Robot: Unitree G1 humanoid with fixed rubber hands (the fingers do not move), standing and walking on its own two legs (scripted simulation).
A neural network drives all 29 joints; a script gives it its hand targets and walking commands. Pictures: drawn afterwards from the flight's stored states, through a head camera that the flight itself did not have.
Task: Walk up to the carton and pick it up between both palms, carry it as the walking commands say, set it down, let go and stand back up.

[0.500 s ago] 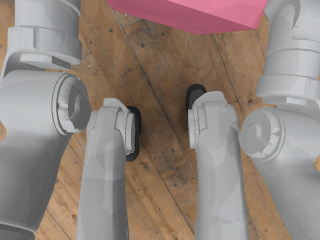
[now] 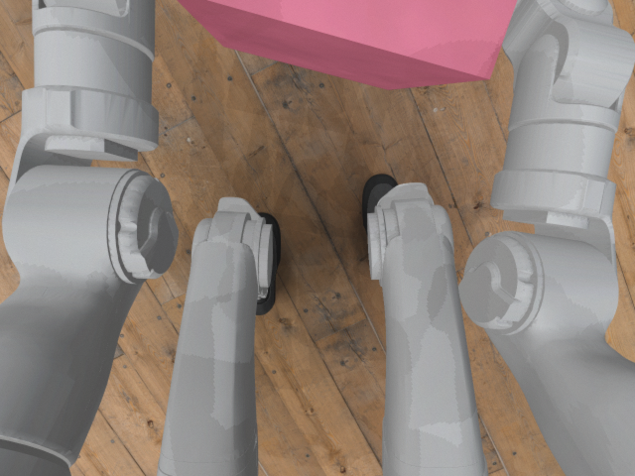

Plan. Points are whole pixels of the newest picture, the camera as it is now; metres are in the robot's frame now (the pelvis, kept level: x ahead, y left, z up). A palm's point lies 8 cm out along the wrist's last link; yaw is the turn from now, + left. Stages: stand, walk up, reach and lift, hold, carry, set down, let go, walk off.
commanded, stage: reach and lift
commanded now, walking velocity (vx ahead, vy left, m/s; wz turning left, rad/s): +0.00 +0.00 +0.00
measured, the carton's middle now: out of the picture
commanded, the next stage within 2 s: none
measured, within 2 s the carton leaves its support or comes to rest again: neither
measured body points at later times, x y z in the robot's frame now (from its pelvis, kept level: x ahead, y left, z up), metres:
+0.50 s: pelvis +0.00 +0.00 +0.05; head +0.32 -0.03 +0.35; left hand +0.58 +0.09 -0.01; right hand +0.51 -0.21 -0.04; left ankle +0.13 +0.11 -0.46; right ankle +0.19 -0.14 -0.46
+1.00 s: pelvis +0.00 +0.00 +0.11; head +0.30 -0.03 +0.44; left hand +0.56 +0.10 +0.05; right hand +0.49 -0.21 +0.03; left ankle +0.13 +0.11 -0.46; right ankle +0.19 -0.14 -0.46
